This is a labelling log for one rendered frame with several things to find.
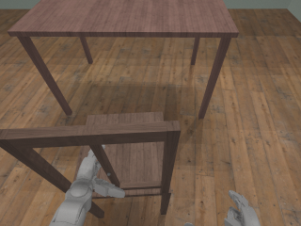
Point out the table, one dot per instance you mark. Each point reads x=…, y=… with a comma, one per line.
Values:
x=127, y=19

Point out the robot right hand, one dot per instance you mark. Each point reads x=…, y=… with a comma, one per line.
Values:
x=245, y=217

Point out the chair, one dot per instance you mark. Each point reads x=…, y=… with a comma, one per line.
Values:
x=139, y=152

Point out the robot left forearm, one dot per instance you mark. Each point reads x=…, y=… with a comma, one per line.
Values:
x=78, y=201

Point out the robot left hand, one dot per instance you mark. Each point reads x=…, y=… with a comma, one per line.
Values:
x=89, y=169

